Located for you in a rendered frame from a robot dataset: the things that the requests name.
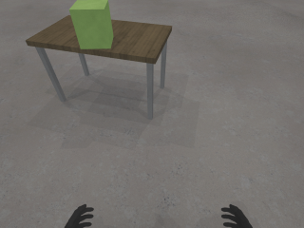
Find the robot left hand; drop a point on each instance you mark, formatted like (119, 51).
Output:
(76, 218)

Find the robot right hand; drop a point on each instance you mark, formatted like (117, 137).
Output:
(238, 217)

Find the table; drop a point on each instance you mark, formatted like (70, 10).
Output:
(132, 41)

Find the carton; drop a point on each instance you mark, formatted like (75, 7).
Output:
(92, 23)

